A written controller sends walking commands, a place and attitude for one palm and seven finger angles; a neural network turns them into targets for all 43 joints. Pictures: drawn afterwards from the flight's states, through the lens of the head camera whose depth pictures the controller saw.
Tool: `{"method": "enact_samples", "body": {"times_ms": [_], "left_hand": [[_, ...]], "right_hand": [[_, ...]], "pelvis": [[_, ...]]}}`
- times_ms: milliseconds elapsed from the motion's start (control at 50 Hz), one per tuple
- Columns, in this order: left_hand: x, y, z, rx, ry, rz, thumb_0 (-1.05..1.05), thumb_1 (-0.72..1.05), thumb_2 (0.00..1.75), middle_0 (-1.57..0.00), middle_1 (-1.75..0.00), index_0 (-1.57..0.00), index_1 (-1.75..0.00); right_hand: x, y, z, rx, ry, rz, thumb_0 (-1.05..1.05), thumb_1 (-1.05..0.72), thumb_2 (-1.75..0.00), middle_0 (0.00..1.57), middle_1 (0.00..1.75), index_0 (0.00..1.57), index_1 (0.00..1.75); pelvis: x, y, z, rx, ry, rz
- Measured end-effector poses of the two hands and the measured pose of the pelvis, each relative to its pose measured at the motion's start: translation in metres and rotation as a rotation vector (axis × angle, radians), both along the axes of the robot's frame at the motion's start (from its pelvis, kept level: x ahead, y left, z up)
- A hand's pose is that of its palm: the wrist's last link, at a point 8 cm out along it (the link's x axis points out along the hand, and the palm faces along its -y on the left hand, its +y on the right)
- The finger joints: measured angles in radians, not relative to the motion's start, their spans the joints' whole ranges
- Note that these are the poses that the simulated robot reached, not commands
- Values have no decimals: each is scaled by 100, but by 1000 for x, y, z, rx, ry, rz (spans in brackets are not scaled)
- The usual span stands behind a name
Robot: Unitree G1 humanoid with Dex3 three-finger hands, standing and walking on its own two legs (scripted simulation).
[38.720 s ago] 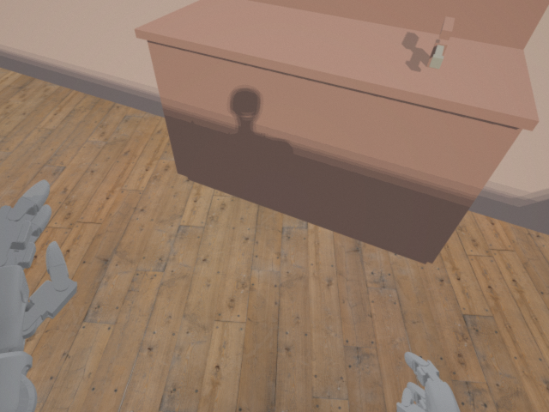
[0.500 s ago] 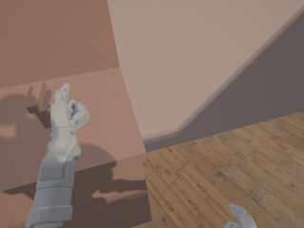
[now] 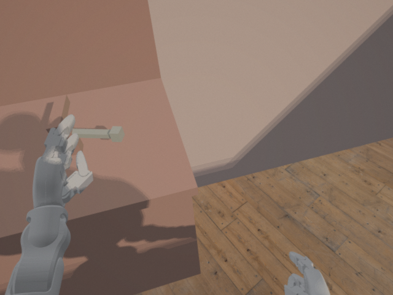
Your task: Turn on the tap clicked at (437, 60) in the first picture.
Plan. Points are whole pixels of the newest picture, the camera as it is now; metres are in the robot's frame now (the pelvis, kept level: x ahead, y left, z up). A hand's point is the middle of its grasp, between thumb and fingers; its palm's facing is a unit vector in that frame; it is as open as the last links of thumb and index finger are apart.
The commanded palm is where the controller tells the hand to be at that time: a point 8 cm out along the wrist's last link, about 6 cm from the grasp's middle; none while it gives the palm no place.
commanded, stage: draw the hand back beside the body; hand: left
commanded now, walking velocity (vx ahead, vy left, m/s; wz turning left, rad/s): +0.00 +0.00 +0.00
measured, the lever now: (117, 134) +0.45 +0.24 +0.09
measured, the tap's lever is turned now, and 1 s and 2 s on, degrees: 70 70 70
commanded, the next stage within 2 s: step back with the hand held close in 0.74 s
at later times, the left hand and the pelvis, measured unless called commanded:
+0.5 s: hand (51, 216) +0.20 +0.25 +0.15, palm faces +0.42 -0.83 -0.35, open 7.4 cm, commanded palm +0.15 +0.29 +0.16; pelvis +0.00 +0.01 +0.00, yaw +1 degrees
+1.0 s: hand (51, 211) +0.20 +0.25 +0.15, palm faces +0.42 -0.81 -0.41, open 7.4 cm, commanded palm +0.15 +0.28 +0.17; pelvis -0.01 +0.00 +0.00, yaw +2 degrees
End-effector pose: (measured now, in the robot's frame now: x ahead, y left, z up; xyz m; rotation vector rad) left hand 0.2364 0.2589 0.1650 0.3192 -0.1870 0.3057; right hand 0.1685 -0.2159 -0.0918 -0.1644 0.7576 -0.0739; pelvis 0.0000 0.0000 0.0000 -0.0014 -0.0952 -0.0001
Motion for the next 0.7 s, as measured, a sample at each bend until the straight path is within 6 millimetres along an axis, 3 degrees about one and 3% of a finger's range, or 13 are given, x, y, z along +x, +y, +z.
{"method": "enact_samples", "body": {"times_ms": [220,500,700], "left_hand": [[-45,19,1,31,-9,72,1,90,90,-20,-27,-20,-27],[-82,29,-3,70,35,127,1,89,90,-21,-30,-21,-30],[-87,27,1,75,12,152,1,89,90,-21,-30,-21,-30]], "right_hand": [[0,1,-1,-28,8,33,1,-91,-90,20,30,20,30],[9,4,7,-33,-52,46,1,-91,-90,20,30,20,30],[11,6,4,-29,-55,65,1,-91,-90,20,30,20,30]], "pelvis": [[0,6,0,-4,-11,15],[0,6,-1,-6,-13,19],[-1,3,-2,-4,-17,29]]}}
